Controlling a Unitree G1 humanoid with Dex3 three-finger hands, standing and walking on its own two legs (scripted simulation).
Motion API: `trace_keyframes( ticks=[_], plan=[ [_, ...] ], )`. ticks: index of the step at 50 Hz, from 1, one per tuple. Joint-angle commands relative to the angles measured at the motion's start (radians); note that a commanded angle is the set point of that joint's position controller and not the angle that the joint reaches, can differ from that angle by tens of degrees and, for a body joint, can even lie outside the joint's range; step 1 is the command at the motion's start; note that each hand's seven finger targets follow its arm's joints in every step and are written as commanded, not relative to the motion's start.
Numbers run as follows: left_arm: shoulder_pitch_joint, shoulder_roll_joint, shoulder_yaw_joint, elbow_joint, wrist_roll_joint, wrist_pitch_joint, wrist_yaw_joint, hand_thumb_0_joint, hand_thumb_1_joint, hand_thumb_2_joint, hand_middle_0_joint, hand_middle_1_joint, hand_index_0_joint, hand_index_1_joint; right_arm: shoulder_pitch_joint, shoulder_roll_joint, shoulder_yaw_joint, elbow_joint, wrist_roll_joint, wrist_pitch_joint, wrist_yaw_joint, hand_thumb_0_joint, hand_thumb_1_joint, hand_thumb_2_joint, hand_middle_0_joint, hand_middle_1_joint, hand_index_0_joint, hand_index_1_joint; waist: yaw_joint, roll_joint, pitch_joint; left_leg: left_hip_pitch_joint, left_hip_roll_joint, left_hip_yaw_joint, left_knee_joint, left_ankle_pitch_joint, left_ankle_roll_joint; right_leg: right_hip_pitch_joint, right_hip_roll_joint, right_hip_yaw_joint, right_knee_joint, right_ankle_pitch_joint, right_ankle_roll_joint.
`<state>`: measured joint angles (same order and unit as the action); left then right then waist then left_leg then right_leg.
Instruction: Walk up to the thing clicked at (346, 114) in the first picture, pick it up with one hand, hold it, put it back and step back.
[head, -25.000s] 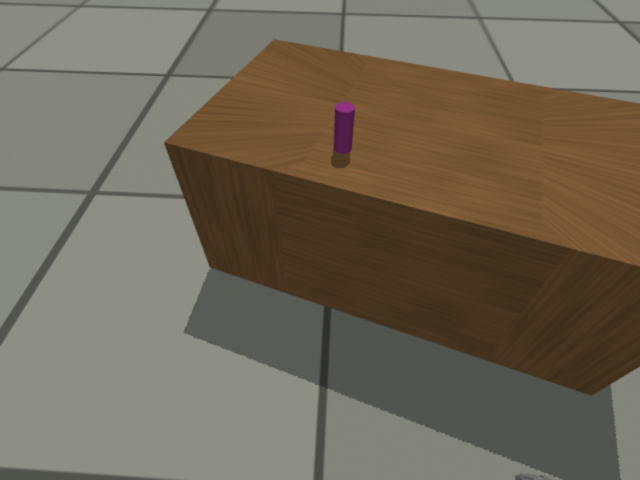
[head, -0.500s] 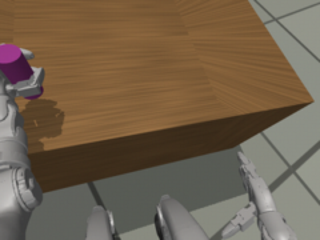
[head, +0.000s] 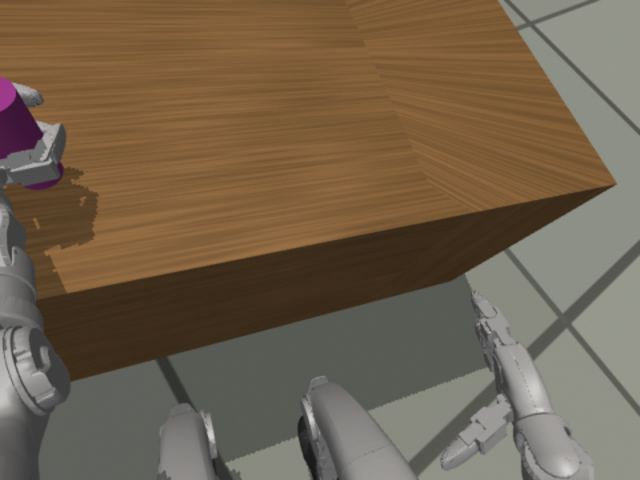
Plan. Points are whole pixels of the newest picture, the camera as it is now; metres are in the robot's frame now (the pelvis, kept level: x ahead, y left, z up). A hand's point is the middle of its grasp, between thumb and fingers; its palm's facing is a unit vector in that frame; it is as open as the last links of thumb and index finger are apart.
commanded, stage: lower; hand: left
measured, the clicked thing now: (15, 138) +0.53 +0.23 +0.03
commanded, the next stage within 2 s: loosen in 0.36 s
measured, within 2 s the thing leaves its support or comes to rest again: rests again in 0.24 s
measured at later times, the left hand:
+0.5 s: hand (39, 146) +0.54 +0.21 +0.01, palm faces +0.19 -0.98 -0.02, open 6.6 cm
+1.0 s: hand (40, 147) +0.54 +0.21 +0.01, palm faces +0.20 -0.98 +0.00, open 13.3 cm
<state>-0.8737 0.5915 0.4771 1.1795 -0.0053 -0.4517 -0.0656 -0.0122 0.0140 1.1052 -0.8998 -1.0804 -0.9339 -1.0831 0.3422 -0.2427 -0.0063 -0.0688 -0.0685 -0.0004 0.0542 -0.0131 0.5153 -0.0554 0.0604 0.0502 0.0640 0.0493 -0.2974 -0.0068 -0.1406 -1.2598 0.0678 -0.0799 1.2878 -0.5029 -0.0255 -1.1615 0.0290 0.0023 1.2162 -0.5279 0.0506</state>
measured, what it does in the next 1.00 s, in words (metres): stands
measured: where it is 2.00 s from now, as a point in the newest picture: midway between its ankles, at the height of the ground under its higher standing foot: outside the picture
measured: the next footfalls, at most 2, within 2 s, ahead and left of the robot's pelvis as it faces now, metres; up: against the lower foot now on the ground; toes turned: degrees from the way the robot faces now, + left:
none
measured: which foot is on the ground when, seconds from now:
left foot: down 0.00-1.00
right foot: down 0.00-1.00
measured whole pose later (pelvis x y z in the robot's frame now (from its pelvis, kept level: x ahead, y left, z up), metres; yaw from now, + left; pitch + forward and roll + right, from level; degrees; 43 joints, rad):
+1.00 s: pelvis +0.00 +0.00 -0.01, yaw +0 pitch +29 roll -5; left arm -0.87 0.60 0.48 1.17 -0.01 -0.46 -0.05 0.00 -0.29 0.29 -0.51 -0.44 -0.54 -0.42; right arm 0.37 -0.25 -0.01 -0.14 -0.07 0.02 0.06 -0.01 0.52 -0.05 0.06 0.05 0.07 0.05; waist -0.32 -0.01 -0.16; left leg -1.33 0.07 -0.09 1.35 -0.53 -0.03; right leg -1.23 0.03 0.00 1.28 -0.55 0.05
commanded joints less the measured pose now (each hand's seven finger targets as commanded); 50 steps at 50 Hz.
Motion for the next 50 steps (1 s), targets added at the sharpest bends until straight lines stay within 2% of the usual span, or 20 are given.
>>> trace_keyframes(
  ticks=[1, 5, 9, 11, 12, 13, 17, 18, 21, 23, 24, 26, 28, 30, 33, 35, 36, 38, 44, 50],
  plan=[
    [-0.471, 0.274, 0.019, -0.243, -0.008, -0.090, 0.009, 0.000, 0.474, 1.262, -1.318, -1.389, -1.326, -1.390, 0.056, -0.177, -0.122, -0.186, 0.004, -0.047, -0.019, 0.000, 0.522, -0.057, 0.050, 0.050, 0.050, 0.050, -0.010, 0.282, -0.600, 0.490, -0.020, 0.029, -0.119, 0.329, 0.045, 0.201, 0.019, -0.033, -0.126, 0.343, -0.058],
    [-0.455, 0.260, 0.010, -0.212, 0.006, -0.088, 0.012, 0.000, 0.479, 1.258, -1.322, -1.389, -1.331, -1.388, 0.060, -0.170, -0.116, -0.166, -0.001, -0.041, -0.015, 0.000, 0.527, -0.056, 0.050, 0.050, 0.050, 0.050, -0.003, 0.322, -0.548, 0.499, -0.015, 0.019, -0.129, 0.300, 0.031, 0.128, 0.022, -0.046, -0.114, 0.280, -0.071],
    [-0.446, 0.242, -0.005, -0.221, 0.007, -0.084, 0.007, 0.000, 0.453, 1.266, -1.327, -1.399, -1.338, -1.399, 0.032, -0.167, -0.111, -0.200, 0.001, -0.045, -0.011, 0.000, 0.531, -0.055, 0.050, 0.050, 0.050, 0.050, -0.004, 0.325, -0.564, 0.504, -0.011, 0.011, -0.121, 0.325, 0.028, 0.116, 0.025, -0.052, -0.102, 0.288, -0.073],
    [-0.437, 0.244, 0.003, -0.209, 0.004, -0.081, 0.006, 0.000, 0.465, 1.247, -1.315, -1.387, -1.328, -1.383, 0.037, -0.177, -0.122, -0.199, 0.000, -0.043, -0.014, 0.000, 0.530, -0.054, 0.050, 0.050, 0.050, 0.050, -0.010, 0.313, -0.581, 0.508, -0.009, 0.009, -0.114, 0.335, 0.029, 0.118, 0.027, -0.054, -0.100, 0.298, -0.072],
    [-0.446, 0.271, 0.012, -0.232, 0.003, -0.082, 0.008, 0.000, 0.486, 1.252, -1.311, -1.383, -1.323, -1.380, 0.027, -0.179, -0.120, -0.215, 0.001, -0.046, -0.014, 0.000, 0.532, -0.054, 0.050, 0.050, 0.050, 0.050, -0.001, 0.320, -0.590, 0.507, -0.011, 0.010, -0.113, 0.335, 0.029, 0.125, 0.026, -0.052, -0.098, 0.298, -0.072],
    [-0.446, 0.259, 0.009, -0.230, 0.001, -0.083, 0.007, 0.000, 0.470, 1.253, -1.310, -1.384, -1.322, -1.382, 0.054, -0.177, -0.122, -0.208, -0.001, -0.041, -0.013, 0.000, 0.532, -0.054, 0.050, 0.050, 0.050, 0.050, -0.012, 0.324, -0.596, 0.510, -0.010, 0.011, -0.110, 0.346, 0.028, 0.128, 0.026, -0.052, -0.095, 0.310, -0.071],
    [-0.438, 0.269, 0.024, -0.249, -0.007, -0.093, 0.005, 0.000, 0.464, 1.246, -1.304, -1.376, -1.315, -1.374, 0.063, -0.172, -0.115, -0.204, -0.002, -0.041, -0.012, 0.000, 0.527, -0.056, 0.050, 0.050, 0.050, 0.050, -0.006, 0.336, -0.631, 0.528, -0.010, 0.011, -0.082, 0.438, 0.028, 0.139, 0.026, -0.050, -0.077, 0.371, -0.070],
    [-0.425, 0.269, 0.031, -0.240, -0.011, -0.094, 0.005, 0.000, 0.474, 1.253, -1.312, -1.383, -1.322, -1.382, 0.062, -0.180, -0.121, -0.229, 0.002, -0.039, -0.012, 0.000, 0.526, -0.056, 0.050, 0.050, 0.050, 0.050, -0.006, 0.319, -0.625, 0.523, -0.010, 0.008, -0.087, 0.431, 0.028, 0.144, 0.027, -0.053, -0.075, 0.365, -0.071],
    [-0.404, 0.236, 0.007, -0.221, 0.004, -0.087, 0.009, 0.000, 0.469, 1.259, -1.308, -1.380, -1.316, -1.381, 0.077, -0.184, -0.129, -0.223, -0.002, -0.036, -0.011, 0.000, 0.525, -0.057, 0.050, 0.050, 0.050, 0.050, -0.020, 0.314, -0.592, 0.496, -0.012, 0.014, -0.080, 0.407, 0.033, 0.123, 0.025, -0.046, -0.080, 0.364, -0.069],
    [-0.395, 0.209, -0.004, -0.209, 0.004, -0.089, 0.011, 0.000, 0.449, 1.241, -1.305, -1.372, -1.315, -1.372, 0.079, -0.160, -0.105, -0.217, -0.001, -0.036, -0.008, 0.000, 0.528, -0.056, 0.050, 0.050, 0.050, 0.050, -0.020, 0.296, -0.555, 0.466, -0.015, 0.016, -0.085, 0.348, 0.035, 0.112, 0.025, -0.045, -0.085, 0.328, -0.067],
    [-0.379, 0.206, -0.004, -0.206, 0.004, -0.087, 0.010, 0.000, 0.456, 1.181, -1.385, -1.376, -1.395, -1.364, 0.083, -0.174, -0.118, -0.230, 0.000, -0.037, -0.006, 0.000, 0.536, -0.046, 0.050, 0.050, 0.050, 0.050, -0.023, 0.291, -0.562, 0.478, -0.014, 0.014, -0.087, 0.346, 0.034, 0.108, 0.026, -0.048, -0.084, 0.319, -0.070],
    [-0.398, 0.230, 0.007, -0.240, -0.001, -0.090, 0.010, 0.000, 0.296, 1.021, -1.225, -1.216, -1.256, -1.204, 0.081, -0.178, -0.120, -0.225, -0.001, -0.031, -0.003, 0.000, 0.527, -0.042, 0.051, 0.049, 0.050, 0.049, -0.010, 0.323, -0.578, 0.498, -0.010, 0.009, -0.087, 0.379, 0.027, 0.092, 0.026, -0.053, -0.076, 0.322, -0.073],
    [-0.389, 0.204, 0.006, -0.229, -0.019, -0.087, 0.006, 0.000, 0.201, 0.861, -1.128, -1.065, -1.163, -1.044, 0.088, -0.186, -0.129, -0.242, 0.002, -0.031, -0.003, 0.000, 0.530, -0.041, 0.051, 0.049, 0.050, 0.049, -0.014, 0.320, -0.586, 0.517, -0.006, 0.003, -0.084, 0.412, 0.023, 0.094, 0.027, -0.057, -0.070, 0.337, -0.074],
    [-0.409, 0.204, 0.011, -0.230, -0.026, -0.087, 0.004, 0.000, 0.094, 0.701, -1.045, -0.957, -1.079, -0.925, 0.081, -0.182, -0.130, -0.247, 0.004, -0.032, -0.004, 0.000, 0.523, -0.042, 0.051, 0.050, 0.051, 0.050, -0.023, 0.298, -0.571, 0.476, -0.012, 0.013, -0.079, 0.372, 0.032, 0.115, 0.026, -0.048, -0.081, 0.338, -0.068],
    [-0.410, 0.235, 0.016, -0.237, -0.011, -0.089, 0.012, 0.000, -0.074, 0.493, -0.920, -0.802, -0.956, -0.765, 0.093, -0.180, -0.126, -0.229, -0.001, -0.029, -0.005, 0.000, 0.519, -0.041, 0.052, 0.050, 0.051, 0.050, -0.019, 0.294, -0.582, 0.437, -0.020, 0.024, -0.071, 0.337, 0.042, 0.151, 0.019, -0.033, -0.085, 0.344, -0.061],
    [-0.405, 0.212, -0.004, -0.229, -0.006, -0.085, 0.011, 0.000, -0.168, 0.452, -0.760, -0.670, -0.796, -0.648, 0.067, -0.166, -0.113, -0.249, 0.003, -0.032, -0.004, 0.000, 0.532, -0.044, 0.052, 0.050, 0.051, 0.050, -0.016, 0.294, -0.588, 0.446, -0.020, 0.023, -0.069, 0.342, 0.041, 0.145, 0.019, -0.033, -0.080, 0.345, -0.063],
    [-0.374, 0.231, 0.017, -0.176, -0.006, -0.079, 0.013, 0.000, -0.240, 0.391, -0.712, -0.618, -0.735, -0.596, 0.084, -0.175, -0.119, -0.230, 0.003, -0.026, -0.005, 0.000, 0.526, -0.046, 0.052, 0.051, 0.051, 0.051, -0.020, 0.282, -0.573, 0.436, -0.019, 0.022, -0.067, 0.341, 0.044, 0.138, 0.020, -0.033, -0.083, 0.344, -0.061],
    [-0.403, 0.227, 0.006, -0.225, -0.007, -0.084, 0.012, 0.000, -0.270, 0.325, -0.606, -0.509, -0.624, -0.492, 0.076, -0.174, -0.116, -0.247, 0.002, -0.029, -0.005, 0.000, 0.537, -0.045, 0.052, 0.051, 0.051, 0.051, -0.018, 0.291, -0.606, 0.454, -0.020, 0.024, -0.064, 0.353, 0.042, 0.150, 0.019, -0.032, -0.080, 0.357, -0.062],
    [-0.400, 0.217, 0.002, -0.220, -0.008, -0.080, 0.015, 0.000, -0.334, 0.216, -0.411, -0.337, -0.426, -0.322, 0.061, -0.172, -0.118, -0.250, 0.004, -0.027, -0.008, 0.000, 0.543, -0.047, 0.052, 0.051, 0.052, 0.051, -0.018, 0.272, -0.557, 0.419, -0.021, 0.021, -0.086, 0.269, 0.040, 0.135, 0.022, -0.034, -0.092, 0.286, -0.062],
    [-0.398, 0.220, 0.007, -0.232, -0.007, -0.083, 0.021, 0.000, -0.440, 0.093, -0.255, -0.171, -0.263, -0.162, 0.069, -0.181, -0.122, -0.237, 0.000, -0.022, -0.006, 0.000, 0.530, -0.052, 0.053, 0.051, 0.052, 0.051, -0.004, 0.330, -0.581, 0.519, -0.007, -0.001, -0.092, 0.386, 0.018, 0.076, 0.030, -0.061, -0.061, 0.308, -0.076]
  ],
)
